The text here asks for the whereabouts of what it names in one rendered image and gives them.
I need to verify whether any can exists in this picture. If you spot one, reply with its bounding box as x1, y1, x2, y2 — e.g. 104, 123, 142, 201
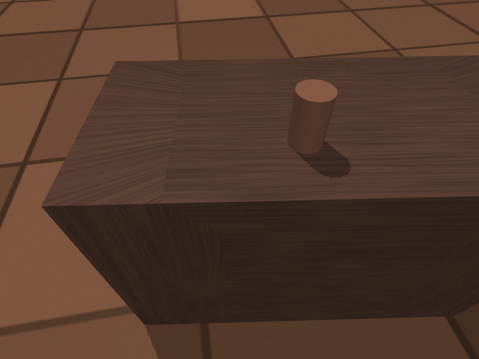
287, 79, 338, 154

